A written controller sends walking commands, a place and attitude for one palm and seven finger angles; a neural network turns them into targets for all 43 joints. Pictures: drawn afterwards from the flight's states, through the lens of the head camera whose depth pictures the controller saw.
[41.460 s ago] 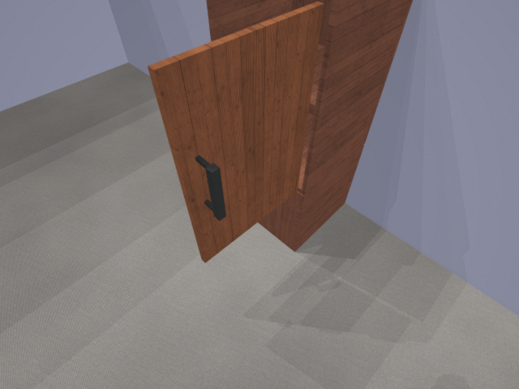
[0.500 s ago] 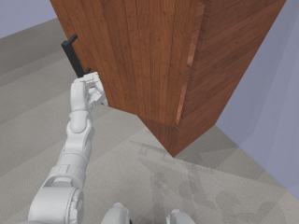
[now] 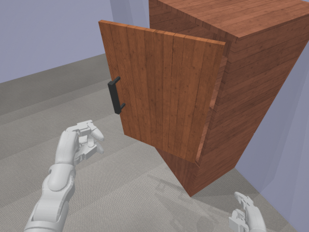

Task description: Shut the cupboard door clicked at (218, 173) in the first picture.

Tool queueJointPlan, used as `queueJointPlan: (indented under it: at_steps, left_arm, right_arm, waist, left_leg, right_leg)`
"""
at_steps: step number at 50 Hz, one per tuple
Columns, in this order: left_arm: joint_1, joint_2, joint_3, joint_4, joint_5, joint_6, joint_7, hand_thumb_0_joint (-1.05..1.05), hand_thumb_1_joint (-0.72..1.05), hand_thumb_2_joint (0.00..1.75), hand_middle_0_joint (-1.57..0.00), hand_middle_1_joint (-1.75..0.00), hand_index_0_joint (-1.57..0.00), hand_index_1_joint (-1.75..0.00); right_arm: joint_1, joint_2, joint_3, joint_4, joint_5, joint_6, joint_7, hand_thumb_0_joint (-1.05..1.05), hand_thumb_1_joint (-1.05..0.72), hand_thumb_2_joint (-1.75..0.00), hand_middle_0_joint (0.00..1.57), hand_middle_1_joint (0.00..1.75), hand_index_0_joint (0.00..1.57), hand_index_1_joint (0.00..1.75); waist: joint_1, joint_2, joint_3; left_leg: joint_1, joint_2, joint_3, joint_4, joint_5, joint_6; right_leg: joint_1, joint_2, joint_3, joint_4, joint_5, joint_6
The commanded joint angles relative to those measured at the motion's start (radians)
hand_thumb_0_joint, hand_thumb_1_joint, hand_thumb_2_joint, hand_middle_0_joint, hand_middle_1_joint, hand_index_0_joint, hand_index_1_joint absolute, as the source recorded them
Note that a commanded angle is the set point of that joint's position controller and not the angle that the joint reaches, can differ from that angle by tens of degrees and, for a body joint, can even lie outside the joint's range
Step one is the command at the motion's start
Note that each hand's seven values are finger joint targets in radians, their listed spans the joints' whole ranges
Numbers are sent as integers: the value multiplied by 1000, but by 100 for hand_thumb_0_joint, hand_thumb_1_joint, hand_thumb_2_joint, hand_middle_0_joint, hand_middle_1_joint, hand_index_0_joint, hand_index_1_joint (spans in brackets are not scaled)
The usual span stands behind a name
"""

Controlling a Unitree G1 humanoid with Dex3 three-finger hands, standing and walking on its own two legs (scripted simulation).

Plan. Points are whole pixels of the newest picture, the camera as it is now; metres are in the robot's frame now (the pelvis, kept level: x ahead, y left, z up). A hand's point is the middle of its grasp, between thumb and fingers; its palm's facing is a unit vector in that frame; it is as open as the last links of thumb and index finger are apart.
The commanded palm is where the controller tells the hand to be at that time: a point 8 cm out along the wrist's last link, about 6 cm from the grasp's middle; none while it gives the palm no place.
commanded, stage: draw the hand back to the body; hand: left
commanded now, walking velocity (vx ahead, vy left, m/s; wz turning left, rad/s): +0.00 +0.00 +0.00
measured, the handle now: (117, 95) +0.62 +0.19 -0.02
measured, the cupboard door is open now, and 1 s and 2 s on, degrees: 32 32 32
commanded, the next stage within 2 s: step back with the hand held close in 0.86 s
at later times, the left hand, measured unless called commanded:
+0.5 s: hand (9, 166) +0.20 +0.29 +0.17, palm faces +0.44 -0.79 -0.43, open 6.3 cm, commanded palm +0.15 +0.32 +0.19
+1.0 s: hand (16, 168) +0.20 +0.27 +0.17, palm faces +0.45 -0.80 -0.41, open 7.4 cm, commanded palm +0.15 +0.30 +0.19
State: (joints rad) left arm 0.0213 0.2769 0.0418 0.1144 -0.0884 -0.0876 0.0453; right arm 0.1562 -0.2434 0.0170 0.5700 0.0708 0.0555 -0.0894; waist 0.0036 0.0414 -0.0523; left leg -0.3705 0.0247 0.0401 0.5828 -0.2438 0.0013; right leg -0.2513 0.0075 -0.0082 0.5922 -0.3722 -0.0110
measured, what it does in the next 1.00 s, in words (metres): stands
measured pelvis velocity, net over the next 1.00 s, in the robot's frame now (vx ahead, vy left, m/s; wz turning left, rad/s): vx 0.01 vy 0.00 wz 0.01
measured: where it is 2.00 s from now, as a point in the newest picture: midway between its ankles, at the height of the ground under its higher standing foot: outside the picture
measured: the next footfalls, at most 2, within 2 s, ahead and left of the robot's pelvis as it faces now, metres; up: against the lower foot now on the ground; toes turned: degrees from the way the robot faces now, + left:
none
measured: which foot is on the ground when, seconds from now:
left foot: down 0.00-1.00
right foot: down 0.00-1.00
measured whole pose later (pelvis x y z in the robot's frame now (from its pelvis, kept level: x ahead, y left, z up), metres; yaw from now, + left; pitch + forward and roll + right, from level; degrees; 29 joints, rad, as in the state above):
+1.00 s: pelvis +0.01 +0.00 +0.01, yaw +1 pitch -4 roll +0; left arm 0.47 0.37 0.34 -0.36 -0.09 -0.05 0.10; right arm 0.18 -0.23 0.02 0.62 0.03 -0.09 -0.08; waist 0.06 0.07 -0.01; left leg -0.17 0.02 0.03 0.42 -0.19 0.00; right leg -0.03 0.01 -0.02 0.38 -0.29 -0.01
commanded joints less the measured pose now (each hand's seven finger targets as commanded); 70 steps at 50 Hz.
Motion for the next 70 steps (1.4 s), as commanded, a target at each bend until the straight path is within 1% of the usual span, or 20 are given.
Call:
queueJointPlan:
  at_steps: [1, 8, 13, 16, 17, 23, 24, 28, 31, 37, 42, 48, 49, 50, 53, 57, 60, 66, 67, 70]
  left_arm:
    - [-163, 156, 115, -342, 1, -14, 27, 0, 90, 90, -83, -99, -83, -99]
    - [22, 177, 168, -534, 8, 22, 42, 0, 90, 90, -64, -78, -64, -78]
    - [131, 210, 245, -601, 7, 33, 52, 0, 90, 90, -50, -63, -50, -63]
    - [189, 243, 303, -661, 4, 28, 60, 0, 90, 90, -42, -54, -42, -54]
    - [221, 278, 343, -665, 5, 27, 64, 0, 90, 90, -39, -51, -39, -51]
    - [349, 301, 428, -733, -2, 8, 74, 0, 90, 90, -23, -33, -23, -33]
    - [378, 316, 454, -729, -5, 4, 77, 0, 90, 90, -20, -30, -20, -30]
    - [352, 241, 377, -659, 2, 9, 71, 0, 90, 90, -20, -30, -20, -30]
    - [311, 260, 383, -671, 7, 2, 76, 0, 90, 90, -20, -30, -20, -30]
    - [342, 332, 452, -726, 9, -21, 85, 0, 90, 90, -20, -30, -20, -30]
    - [370, 305, 447, -685, 1, -22, 76, 0, 90, 90, -20, -30, -20, -30]
    - [371, 266, 410, -664, -6, -17, 63, 0, 90, 90, -20, -30, -20, -30]
    - [366, 277, 418, -673, -5, -17, 64, 0, 90, 90, -20, -30, -20, -30]
    - [286, 368, 496, -727, 3, -57, 69, 0, 90, 90, -20, -30, -20, -30]
    - [394, 320, 451, -671, 7, -92, 65, 0, 90, 90, -20, -30, -20, -30]
    - [443, 346, 479, -713, 4, -104, 75, 0, 90, 90, -20, -30, -20, -30]
    - [457, 342, 477, -722, -1, -96, 81, 0, 90, 90, -20, -30, -20, -30]
    - [502, 354, 492, -716, -7, -90, 96, 0, 90, 90, -20, -30, -20, -30]
    - [505, 382, 518, -731, -6, -93, 98, 0, 90, 90, -20, -30, -20, -30]
    - [501, 358, 495, -762, -4, -107, 104, 0, 90, 90, -20, -30, -20, -30]
  right_arm:
    - [-101, -79, -17, -144, -11, -49, -6, 0, -90, -90, 20, 30, 20, 30]
    - [-115, -76, -2, -144, -31, -89, 12, 0, -90, -90, 20, 30, 20, 30]
    - [-125, -75, 0, -137, -39, -105, 19, 0, -90, -90, 20, 30, 20, 30]
    - [-127, -75, -3, -133, -42, -119, 22, 0, -90, -90, 20, 30, 20, 30]
    - [-130, -82, -7, -129, -44, -126, 21, 0, -90, -90, 20, 30, 20, 30]
    - [-126, -77, -15, -126, -37, -157, 19, 0, -90, -90, 20, 30, 20, 30]
    - [-125, -77, -17, -125, -37, -161, 18, 0, -90, -90, 20, 30, 20, 30]
    - [-111, -93, -29, -111, -37, -171, 14, 0, -90, -90, 20, 30, 20, 30]
    - [-112, -96, -32, -108, -39, -177, 9, 0, -90, -90, 20, 30, 20, 30]
    - [-120, -89, -31, -102, -44, -201, 2, 0, -90, -90, 20, 30, 20, 30]
    - [-120, -82, -30, -104, -41, -200, 3, 0, -90, -90, 20, 30, 20, 30]
    - [-117, -81, -31, -114, -40, -190, 5, 0, -90, -90, 20, 30, 20, 30]
    - [-117, -83, -32, -115, -41, -190, 5, 0, -90, -90, 20, 30, 20, 30]
    - [-110, -98, -35, -133, -41, -164, 4, 0, -90, -90, 20, 30, 20, 30]
    - [-113, -84, -42, -115, -50, -132, -1, 0, -90, -90, 20, 30, 20, 30]
    - [-100, -96, -54, -130, -49, -102, -10, 0, -90, -90, 20, 30, 20, 30]
    - [-95, -96, -58, -146, -43, -77, -15, 0, -90, -90, 20, 30, 20, 30]
    - [-93, -102, -61, -167, -40, -52, -20, 0, -90, -90, 20, 30, 20, 30]
    - [-94, -114, -65, -166, -42, -54, -21, 0, -90, -90, 20, 30, 20, 30]
    - [-89, -113, -59, -174, -42, -62, -20, 0, -90, -90, 20, 30, 20, 30]
  waist:
    - [3, -4, -137]
    - [18, 47, -107]
    - [29, 27, -58]
    - [39, 40, -72]
    - [48, 39, -63]
    - [58, 57, -50]
    - [62, 28, -35]
    - [40, -6, 22]
    - [44, -33, 2]
    - [69, 34, -36]
    - [65, 36, 20]
    - [55, -3, 21]
    - [56, 0, 12]
    - [22, -16, 42]
    - [16, -43, -17]
    - [16, 15, -115]
    - [10, -23, -140]
    - [10, -25, -127]
    - [13, -2, -136]
    - [6, 45, -114]
  left_leg:
    - [301, -12, -18, -127, 156, 40]
    - [373, -3, -30, -192, 226, 30]
    - [359, 0, -38, -217, 215, 25]
    - [362, 2, -44, -221, 212, 23]
    - [353, 0, -40, -221, 202, 23]
    - [335, -2, -31, -214, 200, 23]
    - [324, -2, -32, -212, 196, 24]
    - [319, -4, -18, -217, 148, 33]
    - [324, -9, -23, -216, 140, 38]
    - [329, -19, -15, -202, 183, 35]
    - [310, -16, -7, -207, 164, 30]
    - [323, -13, 3, -205, 172, 37]
    - [327, -15, 3, -202, 175, 38]
    - [268, 2, -9, -124, 140, 52]
    - [245, -4, -7, -75, 184, 48]
    - [267, 18, -9, -77, 365, 45]
    - [266, 34, -16, -77, 452, 44]
    - [193, 52, -33, -108, 385, 41]
    - [178, 53, -40, -117, 368, 41]
    - [108, 72, -67, -165, 239, 45]
  right_leg:
    - [-6, 2, -7, -190, 294, 11]
    - [64, 5, -21, -244, 328, 4]
    - [80, 5, -28, -262, 304, 7]
    - [96, 6, -29, -263, 295, 6]
    - [99, 6, -27, -273, 288, 7]
    - [103, 4, -29, -263, 288, 8]
    - [97, 6, -32, -266, 286, 9]
    - [53, 2, -27, -283, 243, 18]
    - [58, 2, -25, -280, 230, 20]
    - [94, 0, -19, -283, 278, 14]
    - [69, 1, -17, -299, 259, 16]
    - [67, -3, -13, -301, 273, 24]
    - [68, -3, -10, -302, 279, 25]
    - [-14, -64, 33, -340, 317, 34]
    - [-10, -106, 35, -293, 460, 36]
    - [34, -92, 13, -207, 565, 40]
    - [47, -74, 2, -174, 585, 40]
    - [44, -59, 7, -157, 475, 38]
    - [56, -54, 9, -152, 460, 36]
    - [64, -34, 4, -136, 335, 36]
